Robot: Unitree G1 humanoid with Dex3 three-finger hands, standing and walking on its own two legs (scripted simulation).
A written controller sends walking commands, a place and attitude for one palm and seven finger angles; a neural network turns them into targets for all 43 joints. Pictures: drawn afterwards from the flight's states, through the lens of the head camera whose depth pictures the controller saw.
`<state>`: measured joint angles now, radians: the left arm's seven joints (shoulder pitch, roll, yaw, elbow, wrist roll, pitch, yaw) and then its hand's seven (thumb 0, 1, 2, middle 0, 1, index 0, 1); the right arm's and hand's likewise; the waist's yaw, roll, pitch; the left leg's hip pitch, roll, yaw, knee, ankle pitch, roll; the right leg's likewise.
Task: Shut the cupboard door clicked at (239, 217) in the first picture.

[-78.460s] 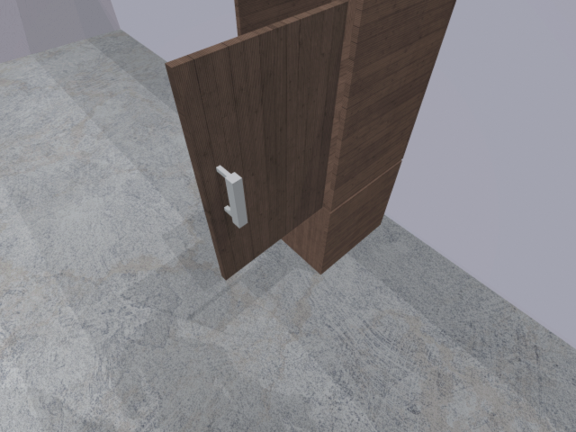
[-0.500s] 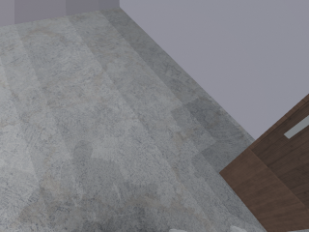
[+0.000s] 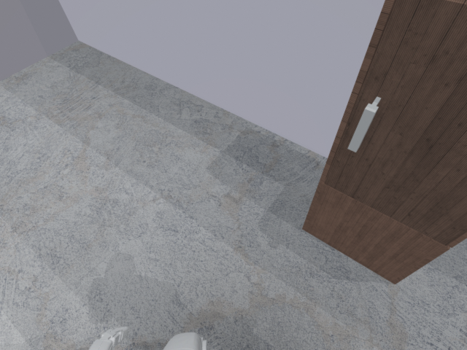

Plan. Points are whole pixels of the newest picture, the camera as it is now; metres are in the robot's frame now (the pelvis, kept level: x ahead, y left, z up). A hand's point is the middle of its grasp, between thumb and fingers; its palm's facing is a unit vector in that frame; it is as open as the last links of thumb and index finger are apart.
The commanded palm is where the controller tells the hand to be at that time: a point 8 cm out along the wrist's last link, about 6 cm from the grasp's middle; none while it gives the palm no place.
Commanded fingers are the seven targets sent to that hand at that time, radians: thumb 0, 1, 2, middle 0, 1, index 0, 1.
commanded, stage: turn to face it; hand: left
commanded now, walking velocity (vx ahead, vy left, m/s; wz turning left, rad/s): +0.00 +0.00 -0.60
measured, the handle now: (365, 124) +0.60 -0.29 -0.02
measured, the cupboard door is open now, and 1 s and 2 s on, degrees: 0 0 0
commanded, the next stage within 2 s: take the last steps up to it in 0.90 s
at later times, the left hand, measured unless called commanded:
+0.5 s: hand (131, 325) +0.18 +0.23 -0.16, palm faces -0.25 -0.95 -0.20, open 7.4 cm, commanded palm none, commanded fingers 0.00 0.90 0.90 -0.20 -0.30 -0.20 -0.30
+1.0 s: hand (182, 314) +0.20 +0.13 -0.16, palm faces -0.45 -0.87 -0.21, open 7.4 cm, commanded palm none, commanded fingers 0.00 0.90 0.90 -0.20 -0.30 -0.20 -0.30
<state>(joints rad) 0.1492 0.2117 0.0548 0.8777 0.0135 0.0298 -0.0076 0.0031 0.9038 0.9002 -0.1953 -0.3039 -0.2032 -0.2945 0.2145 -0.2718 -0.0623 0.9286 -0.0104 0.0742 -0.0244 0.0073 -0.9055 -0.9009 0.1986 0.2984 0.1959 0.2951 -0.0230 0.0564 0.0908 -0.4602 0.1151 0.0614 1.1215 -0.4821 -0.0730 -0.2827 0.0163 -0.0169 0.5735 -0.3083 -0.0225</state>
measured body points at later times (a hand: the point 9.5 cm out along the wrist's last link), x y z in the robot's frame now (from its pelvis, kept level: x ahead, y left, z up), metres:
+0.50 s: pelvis +0.04 +0.04 +0.01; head +0.10 +0.06 +0.46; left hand +0.19 +0.28 -0.14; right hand +0.04 -0.22 -0.11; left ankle +0.05 +0.14 -0.73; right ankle -0.05 -0.09 -0.64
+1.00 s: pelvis +0.05 +0.00 +0.01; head +0.08 -0.02 +0.46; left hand +0.23 +0.17 -0.14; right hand -0.02 -0.25 -0.14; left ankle +0.10 +0.12 -0.68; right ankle -0.02 -0.09 -0.73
